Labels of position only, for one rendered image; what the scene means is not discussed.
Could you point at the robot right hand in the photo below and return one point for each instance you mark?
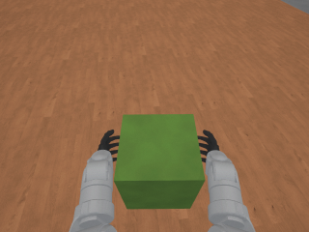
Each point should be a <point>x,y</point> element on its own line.
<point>211,146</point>

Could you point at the carton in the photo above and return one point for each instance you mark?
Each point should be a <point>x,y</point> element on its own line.
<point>159,163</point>

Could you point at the robot right forearm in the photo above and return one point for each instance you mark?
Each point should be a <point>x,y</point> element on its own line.
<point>226,204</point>

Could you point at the robot left forearm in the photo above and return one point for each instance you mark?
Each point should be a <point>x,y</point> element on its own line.
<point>95,201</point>

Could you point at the robot left hand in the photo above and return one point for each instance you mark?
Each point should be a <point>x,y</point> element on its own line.
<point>104,143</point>

